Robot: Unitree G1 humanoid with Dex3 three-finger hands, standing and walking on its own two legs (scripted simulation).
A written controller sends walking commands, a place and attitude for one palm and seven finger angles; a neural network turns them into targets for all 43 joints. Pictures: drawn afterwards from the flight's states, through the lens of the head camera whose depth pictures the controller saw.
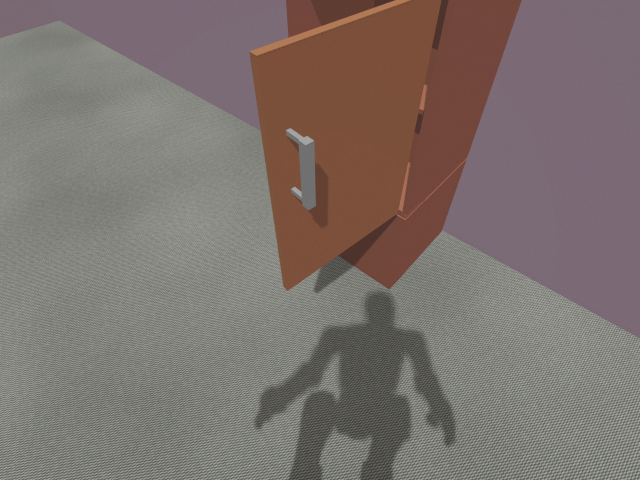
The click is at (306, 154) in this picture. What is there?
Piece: cupboard door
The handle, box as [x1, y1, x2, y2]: [286, 128, 315, 210]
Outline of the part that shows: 289,128 286,130 286,135 299,144 301,190 300,191 293,187 291,189 291,192 302,201 302,205 308,210 315,205 313,140 307,136 303,137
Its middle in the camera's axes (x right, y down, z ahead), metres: -0.04 -0.12 +0.70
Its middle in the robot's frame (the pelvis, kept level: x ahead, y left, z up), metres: +0.61 +0.07 +0.03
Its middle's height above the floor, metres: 0.81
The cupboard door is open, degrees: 82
